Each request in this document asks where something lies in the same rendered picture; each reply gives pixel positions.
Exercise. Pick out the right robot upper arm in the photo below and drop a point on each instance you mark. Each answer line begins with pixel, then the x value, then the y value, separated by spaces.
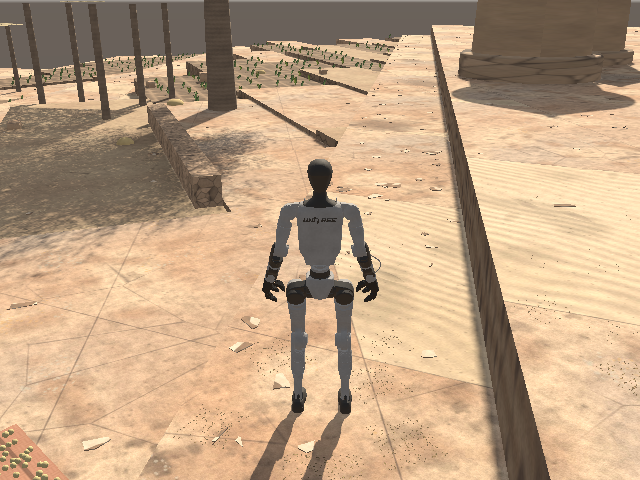
pixel 351 212

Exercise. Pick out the left robot hand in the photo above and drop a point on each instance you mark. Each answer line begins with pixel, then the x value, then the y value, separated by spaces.
pixel 267 286

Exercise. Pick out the right robot foot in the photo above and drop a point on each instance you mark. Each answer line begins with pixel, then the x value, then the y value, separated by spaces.
pixel 345 405

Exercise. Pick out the right robot hand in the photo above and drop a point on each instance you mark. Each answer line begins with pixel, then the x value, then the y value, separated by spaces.
pixel 373 286

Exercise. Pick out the left robot forearm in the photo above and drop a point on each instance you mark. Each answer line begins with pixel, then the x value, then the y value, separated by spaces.
pixel 273 267

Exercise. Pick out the right robot shin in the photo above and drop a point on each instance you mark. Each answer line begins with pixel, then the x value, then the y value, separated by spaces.
pixel 345 367

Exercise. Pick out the left robot upper arm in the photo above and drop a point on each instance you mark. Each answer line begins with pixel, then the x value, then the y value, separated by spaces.
pixel 288 212

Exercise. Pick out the right robot forearm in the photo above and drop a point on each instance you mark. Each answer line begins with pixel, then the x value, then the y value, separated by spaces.
pixel 367 266

